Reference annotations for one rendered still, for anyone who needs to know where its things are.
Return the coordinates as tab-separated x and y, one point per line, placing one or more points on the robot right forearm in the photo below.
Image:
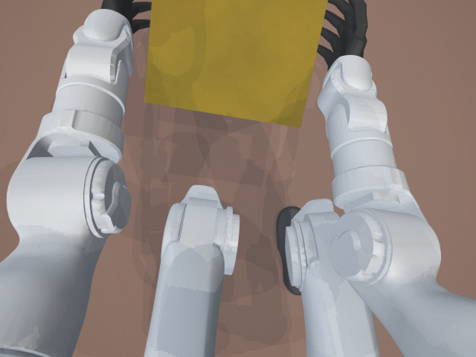
360	146

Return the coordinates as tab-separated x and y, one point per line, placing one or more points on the left robot upper arm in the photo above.
63	209

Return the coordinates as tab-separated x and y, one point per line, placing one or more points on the carton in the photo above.
250	59

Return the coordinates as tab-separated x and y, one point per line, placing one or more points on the right robot upper arm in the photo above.
391	260

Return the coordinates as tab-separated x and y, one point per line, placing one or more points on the right robot thigh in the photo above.
338	322

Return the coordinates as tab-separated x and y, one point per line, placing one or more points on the robot left forearm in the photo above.
91	95

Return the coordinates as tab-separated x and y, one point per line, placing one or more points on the left robot hand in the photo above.
130	9

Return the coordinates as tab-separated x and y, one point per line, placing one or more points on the robot left shin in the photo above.
173	227

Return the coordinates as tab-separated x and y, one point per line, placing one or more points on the right robot hand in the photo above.
352	39

